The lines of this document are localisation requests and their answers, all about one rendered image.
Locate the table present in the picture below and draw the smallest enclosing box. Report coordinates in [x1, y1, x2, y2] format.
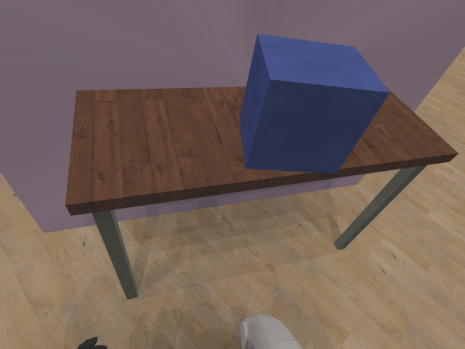
[65, 87, 458, 299]

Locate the right robot thigh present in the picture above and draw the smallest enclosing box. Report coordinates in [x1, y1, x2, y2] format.
[240, 314, 303, 349]

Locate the carton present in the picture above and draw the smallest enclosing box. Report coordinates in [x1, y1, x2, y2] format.
[239, 34, 390, 174]

